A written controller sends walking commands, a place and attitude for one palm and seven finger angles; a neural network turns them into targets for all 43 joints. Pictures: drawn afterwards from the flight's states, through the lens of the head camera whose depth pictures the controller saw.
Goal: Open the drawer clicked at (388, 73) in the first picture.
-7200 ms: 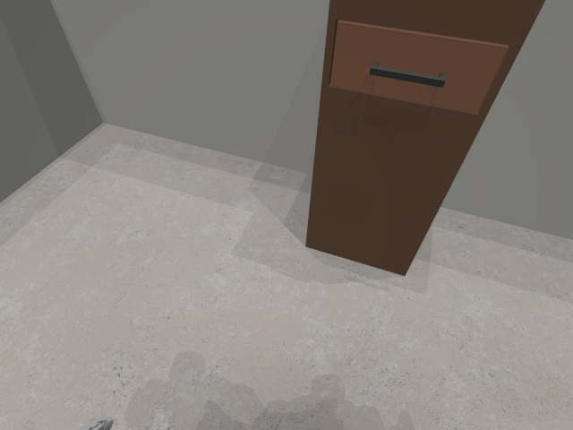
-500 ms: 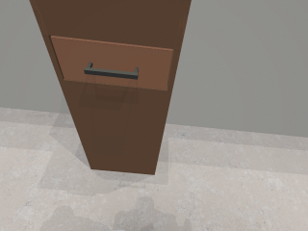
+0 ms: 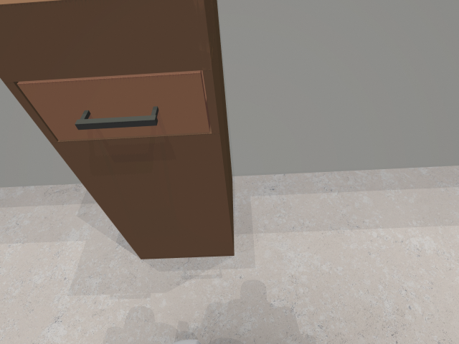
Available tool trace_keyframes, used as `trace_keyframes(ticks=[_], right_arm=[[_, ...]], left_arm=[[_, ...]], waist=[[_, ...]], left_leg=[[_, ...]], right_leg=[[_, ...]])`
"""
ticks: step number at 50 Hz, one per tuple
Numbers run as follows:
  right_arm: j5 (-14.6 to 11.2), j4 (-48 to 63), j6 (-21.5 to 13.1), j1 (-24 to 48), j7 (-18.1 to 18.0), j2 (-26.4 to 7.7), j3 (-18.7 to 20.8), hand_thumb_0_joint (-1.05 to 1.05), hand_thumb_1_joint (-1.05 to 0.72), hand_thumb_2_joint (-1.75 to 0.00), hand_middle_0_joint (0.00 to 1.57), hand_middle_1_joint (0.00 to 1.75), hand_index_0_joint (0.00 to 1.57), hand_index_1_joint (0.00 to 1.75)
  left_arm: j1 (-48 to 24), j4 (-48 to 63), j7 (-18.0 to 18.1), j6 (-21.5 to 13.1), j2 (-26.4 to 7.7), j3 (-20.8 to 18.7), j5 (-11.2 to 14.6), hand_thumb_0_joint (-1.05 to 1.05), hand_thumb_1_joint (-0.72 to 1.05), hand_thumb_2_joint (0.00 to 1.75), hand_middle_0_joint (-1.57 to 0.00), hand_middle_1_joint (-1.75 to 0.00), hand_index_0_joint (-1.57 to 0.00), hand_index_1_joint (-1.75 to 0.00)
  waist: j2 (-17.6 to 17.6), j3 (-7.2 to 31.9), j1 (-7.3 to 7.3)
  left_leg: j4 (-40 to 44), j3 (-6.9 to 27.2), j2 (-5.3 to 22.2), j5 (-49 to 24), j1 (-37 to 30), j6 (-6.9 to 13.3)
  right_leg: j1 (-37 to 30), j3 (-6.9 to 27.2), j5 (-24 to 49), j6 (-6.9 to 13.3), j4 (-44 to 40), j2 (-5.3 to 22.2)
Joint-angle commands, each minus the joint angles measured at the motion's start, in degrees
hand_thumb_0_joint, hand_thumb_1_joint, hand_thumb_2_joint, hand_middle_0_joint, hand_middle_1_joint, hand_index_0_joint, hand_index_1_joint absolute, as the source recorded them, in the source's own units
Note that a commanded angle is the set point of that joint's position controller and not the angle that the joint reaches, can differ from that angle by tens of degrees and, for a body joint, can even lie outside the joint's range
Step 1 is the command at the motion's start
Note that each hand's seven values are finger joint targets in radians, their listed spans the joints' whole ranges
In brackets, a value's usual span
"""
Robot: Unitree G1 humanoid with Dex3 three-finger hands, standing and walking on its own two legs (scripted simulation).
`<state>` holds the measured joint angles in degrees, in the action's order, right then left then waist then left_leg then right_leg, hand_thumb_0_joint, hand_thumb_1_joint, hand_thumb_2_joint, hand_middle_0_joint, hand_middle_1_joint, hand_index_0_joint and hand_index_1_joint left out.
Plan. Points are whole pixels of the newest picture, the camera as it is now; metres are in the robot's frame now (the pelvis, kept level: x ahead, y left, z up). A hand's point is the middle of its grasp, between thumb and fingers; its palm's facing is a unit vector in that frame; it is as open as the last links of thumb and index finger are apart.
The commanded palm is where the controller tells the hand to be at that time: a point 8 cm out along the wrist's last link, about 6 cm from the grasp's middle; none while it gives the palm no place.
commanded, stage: come to a stop and stand still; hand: left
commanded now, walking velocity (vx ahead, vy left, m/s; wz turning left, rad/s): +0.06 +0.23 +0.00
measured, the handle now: (118, 117) +0.55 +0.28 +0.09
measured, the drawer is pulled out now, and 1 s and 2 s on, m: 0.00 0.00 0.00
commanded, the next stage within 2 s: look again from close up in 1.12 s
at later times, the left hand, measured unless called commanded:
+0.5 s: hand out of the picture -0.04 +0.22 -0.17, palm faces +0.10 -0.97 -0.21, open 7.4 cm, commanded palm none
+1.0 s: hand out of the picture +0.05 +0.18 -0.17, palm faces +0.09 -0.97 -0.22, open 7.2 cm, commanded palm none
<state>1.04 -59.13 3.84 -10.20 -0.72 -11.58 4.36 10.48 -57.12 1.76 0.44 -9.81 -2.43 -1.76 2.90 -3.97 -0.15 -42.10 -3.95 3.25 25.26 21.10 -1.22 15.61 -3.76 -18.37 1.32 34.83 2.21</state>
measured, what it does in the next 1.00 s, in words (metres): steps on the spot: left foot, then right foot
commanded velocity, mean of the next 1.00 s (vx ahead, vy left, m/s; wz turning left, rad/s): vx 0.04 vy -0.01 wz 0.00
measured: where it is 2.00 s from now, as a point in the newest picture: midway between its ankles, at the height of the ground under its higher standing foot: outside the picture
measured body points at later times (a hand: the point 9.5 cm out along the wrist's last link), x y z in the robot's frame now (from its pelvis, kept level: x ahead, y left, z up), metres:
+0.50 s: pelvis -0.03 +0.03 +0.01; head -0.02 +0.04 +0.46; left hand -0.05 +0.27 -0.15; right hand +0.02 -0.21 -0.14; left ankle -0.07 +0.16 -0.73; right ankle +0.01 -0.10 -0.72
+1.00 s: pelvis +0.02 +0.00 +0.01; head +0.05 +0.00 +0.46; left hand +0.04 +0.23 -0.15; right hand +0.02 -0.22 -0.16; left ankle -0.07 +0.15 -0.73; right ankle -0.01 -0.08 -0.73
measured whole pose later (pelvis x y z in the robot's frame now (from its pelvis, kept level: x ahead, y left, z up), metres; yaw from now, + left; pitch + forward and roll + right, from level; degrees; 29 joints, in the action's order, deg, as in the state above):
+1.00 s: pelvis +0.02 +0.00 +0.01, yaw +3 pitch +1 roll +0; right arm 0.8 -66.6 0.1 -15.5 -3.0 -7.8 0.8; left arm 11.7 -65.1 2.5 -1.0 -8.9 -1.7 -0.3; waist 1.3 -1.4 -0.4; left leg -24.4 -1.6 4.9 20.2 5.1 -3.8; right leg 9.9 -5.8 -18.1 2.9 26.7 -1.6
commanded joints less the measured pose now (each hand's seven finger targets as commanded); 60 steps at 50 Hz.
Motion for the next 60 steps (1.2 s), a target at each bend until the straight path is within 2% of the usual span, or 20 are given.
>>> trace_keyframes(ticks=[1, 6, 15, 17, 19, 20, 22, 23, 25, 28, 30, 33, 35, 37, 38, 39, 40, 42, 47, 60], right_arm=[[0.2, 2.7, -0.4, -2.5, 0.4, -3.6, 0.7, 0.0, -0.9, -0.9, 0.2, 0.3, 0.2, 0.3], [0.4, 3.2, -0.6, -2.2, 0.9, -4.3, 0.5, 0.0, -0.9, -0.9, 0.2, 0.3, 0.2, 0.3], [0.0, 3.7, -1.7, -2.6, 1.1, -3.2, -0.5, 0.0, -0.9, -0.9, 0.2, 0.3, 0.2, 0.3], [-0.1, 3.0, -2.3, -4.1, 0.9, -2.5, -0.9, 0.0, -0.9, -0.9, 0.2, 0.3, 0.2, 0.3], [-0.1, 0.7, -3.1, -9.6, 0.4, -1.6, -1.5, 0.0, -0.9, -0.9, 0.2, 0.3, 0.2, 0.3], [-0.2, -0.4, -3.7, -12.0, 0.1, -1.5, -1.8, 0.0, -0.9, -0.9, 0.2, 0.3, 0.2, 0.3], [0.6, -0.2, -4.5, -12.3, -0.5, -7.1, -1.3, 0.0, -0.9, -0.9, 0.2, 0.3, 0.2, 0.3], [0.7, 1.0, -4.2, -9.7, -0.8, -9.1, -1.2, 0.0, -0.9, -0.9, 0.2, 0.3, 0.2, 0.3], [0.5, 0.5, -4.6, -6.2, -1.2, -6.8, -1.8, 0.0, -0.9, -0.9, 0.2, 0.3, 0.2, 0.3], [0.4, -0.1, -5.0, -5.8, -1.9, -5.1, -2.3, 0.0, -0.9, -0.9, 0.2, 0.3, 0.2, 0.3], [0.4, -1.6, -5.1, -8.7, -2.4, -5.0, -2.0, 0.0, -0.9, -0.9, 0.2, 0.3, 0.2, 0.3], [0.5, -3.2, -4.9, -10.5, -2.8, -5.8, -1.4, 0.0, -0.9, -0.9, 0.2, 0.3, 0.2, 0.3], [0.1, -3.8, -4.9, -10.2, -2.7, -5.5, -1.3, 0.0, -0.9, -0.9, 0.2, 0.3, 0.2, 0.3], [-0.6, -3.9, -5.3, -11.1, -2.4, -2.0, -1.7, 0.0, -0.9, -0.9, 0.2, 0.3, 0.2, 0.3], [-0.7, -3.8, -5.2, -10.4, -2.2, -0.1, -2.3, 0.0, -0.9, -0.9, 0.2, 0.3, 0.2, 0.3], [-0.5, -4.0, -4.6, -10.4, -2.3, 0.5, -2.5, 0.0, -0.9, -0.9, 0.2, 0.3, 0.2, 0.3], [-0.5, -4.2, -4.3, -10.0, -2.4, 0.5, -2.5, 0.0, -0.9, -0.9, 0.2, 0.3, 0.2, 0.3], [-0.5, -5.0, -4.1, -9.7, -2.3, 1.2, -2.8, 0.0, -0.9, -0.9, 0.2, 0.3, 0.2, 0.3], [-0.3, -7.3, -4.6, -10.9, -2.6, 0.3, -3.1, 0.0, -0.9, -0.9, 0.2, 0.3, 0.2, 0.3], [-0.3, -6.5, -4.2, -8.5, -2.5, -1.1, -3.3, 0.0, -0.9, -0.9, 0.2, 0.3, 0.2, 0.3]], left_arm=[[1.4, 3.1, 0.7, -0.8, -10.9, -2.2, 0.4, 0.0, 0.9, 0.9, -0.2, -0.3, -0.2, -0.3], [4.7, 2.8, 0.9, -1.1, -10.3, -2.5, 0.5, 0.0, 0.9, 0.9, -0.2, -0.3, -0.2, -0.3], [6.4, 1.6, 0.0, -0.8, -11.5, -3.0, -0.3, 0.0, 0.9, 0.9, -0.2, -0.3, -0.2, -0.3], [6.1, 0.8, -0.2, -0.7, -11.5, -3.0, -0.2, 0.0, 0.9, 0.9, -0.2, -0.3, -0.2, -0.3], [4.1, 0.0, -0.1, -0.4, -10.5, -2.7, 0.3, 0.0, 0.9, 0.9, -0.2, -0.3, -0.2, -0.3], [3.5, -0.5, -0.2, -0.3, -8.8, -2.2, 0.6, 0.0, 0.9, 0.9, -0.2, -0.3, -0.2, -0.3], [5.2, -0.1, -0.8, 0.0, -3.4, -0.6, 1.2, 0.0, 0.9, 0.9, -0.2, -0.3, -0.2, -0.3], [4.9, 0.1, -1.1, -0.5, -2.5, -0.4, 0.9, 0.0, 0.9, 0.9, -0.2, -0.3, -0.2, -0.3], [4.2, -1.9, -1.3, 0.4, -3.6, -0.5, 0.1, 0.0, 0.9, 0.9, -0.2, -0.3, -0.2, -0.3], [6.7, -4.0, -2.0, 0.1, -3.0, -0.4, 0.4, 0.0, 0.9, 0.9, -0.2, -0.3, -0.2, -0.3], [4.8, -3.8, -2.0, -0.1, -3.0, -0.2, 0.6, 0.0, 0.9, 0.9, -0.2, -0.3, -0.2, -0.3], [3.8, -3.2, -1.7, -0.2, -2.4, -0.2, 1.2, 0.0, 0.9, 0.9, -0.2, -0.3, -0.2, -0.3], [7.5, -4.8, -1.4, -0.9, -2.7, -0.3, 1.5, 0.0, 0.9, 0.9, -0.2, -0.3, -0.2, -0.3], [10.9, -6.8, -0.6, -1.7, -5.6, -0.6, 1.3, 0.0, 0.9, 0.9, -0.2, -0.3, -0.2, -0.3], [11.0, -7.3, -0.3, -1.7, -6.4, -0.6, 1.3, 0.0, 0.9, 0.9, -0.2, -0.3, -0.2, -0.3], [11.2, -7.6, 0.0, -2.0, -7.0, -0.9, 1.4, 0.0, 0.9, 0.9, -0.2, -0.3, -0.2, -0.3], [10.3, -8.0, 0.3, -2.1, -6.2, -0.4, 1.4, 0.0, 0.9, 0.9, -0.2, -0.3, -0.2, -0.3], [8.5, -7.8, 0.5, -1.9, -5.2, 0.0, 1.4, 0.0, 0.9, 0.9, -0.2, -0.3, -0.2, -0.3], [7.2, -7.2, 0.8, -1.9, -4.2, 0.3, 1.8, 0.0, 0.9, 0.9, -0.2, -0.3, -0.2, -0.3], [6.5, -7.0, 0.7, -1.6, -5.0, 0.7, 1.6, 0.0, 0.9, 0.9, -0.2, -0.3, -0.2, -0.3]], waist=[[-11.2, 2.8, 0.23], [-11.3, 2.7, 2.45], [-14.3, 3.2, 3.38], [-13.5, 3.7, 2.74], [-12.9, 4.8, 0.08], [-10.0, 4.9, -0.99], [8.0, 1.7, -0.82], [7.5, -0.9, 0.13], [14.5, -5.4, 0.26], [7.0, -4.5, 0.79], [4.6, -2.6, -0.67], [5.9, 1.4, -1.3], [4.7, 4.3, 0.28], [-2.9, 7.0, 0.6], [-5.7, 6.8, 0.67], [-13.0, 7.8, 0.74], [-13.8, 6.9, 0.49], [-9.6, 4.8, 0.02], [-2.3, 5.3, 0.1], [-2.5, 2.3, 0.03]], left_leg=[[-18.7, 6.2, -1.4, -0.5, 6.2, -0.6], [-18.9, 6.3, -1.1, -5.7, 8.8, -2.1], [0.1, 2.4, -1.4, -1.3, 0.1, -0.8], [5.4, 1.5, -2.1, -2.2, -4.1, -0.2], [16.8, 0.3, -2.8, -8.4, -13.3, 0.4], [22.6, 1.1, -2.0, -10.9, -18.9, 0.6], [32.4, 17.5, 11.1, 3.5, -13.6, 5.1], [35.1, 22.1, 14.6, 8.8, -5.5, 7.4], [39.4, 21.6, 12.8, 11.3, -1.2, 7.3], [34.5, 14.5, 10.7, -7.6, -9.0, 7.8], [30.4, 13.1, 11.4, -24.4, -14.2, 8.5], [23.1, 11.2, 11.5, -46.6, -19.2, 8.8], [18.4, 9.1, 8.8, -46.3, -18.7, 6.0], [15.1, 4.8, 4.0, -30.0, -8.2, 1.9], [15.4, 3.0, 1.8, -20.5, -5.6, 0.7], [14.1, 1.5, 0.9, -12.9, -5.8, -0.1], [13.4, 1.6, 1.1, -8.3, -5.9, -0.3], [14.4, 1.7, 1.9, -8.8, -6.8, -0.2], [18.2, 2.1, 4.2, -32.7, -14.5, 0.2], [20.9, 2.0, 4.2, -26.9, -15.8, 0.3]], right_leg=[[-3.4, 15.5, 24.0, 7.6, -17.1, 16.8], [-7.4, 14.1, 17.3, 6.9, -18.4, 16.5], [-5.6, 15.8, -1.2, 7.4, -23.4, 15.1], [-3.8, 15.1, -2.2, 6.9, -23.6, 13.8], [0.2, 12.2, -4.2, 4.5, -21.4, 10.9], [4.0, 10.1, -5.8, 2.7, -18.0, 8.3], [8.6, 1.3, -4.6, -1.1, -5.2, 0.7], [7.2, -0.5, -4.1, -1.6, -1.1, -0.5], [7.1, 2.0, -4.3, -1.6, 7.4, 0.1], [10.2, 2.7, -2.4, -2.4, 11.0, 0.7], [10.5, 2.4, -3.3, -2.9, 8.6, 0.7], [6.2, 1.1, -4.1, -2.7, -0.1, 0.2], [-1.7, 0.2, 7.3, -2.3, -11.5, -0.4], [-15.4, 6.6, 30.1, 0.3, -11.4, 6.1], [-16.8, 8.6, 37.3, 2.3, -10.3, 9.5], [-17.0, 10.3, 41.6, 3.7, -11.3, 10.6], [-16.2, 10.3, 43.8, 4.5, -11.9, 11.0], [-14.1, 8.7, 44.1, 4.7, -11.7, 10.2], [-12.0, 4.3, 40.2, 1.3, -9.8, 5.2], [-10.3, 4.7, 31.8, 0.8, -13.5, 4.7]])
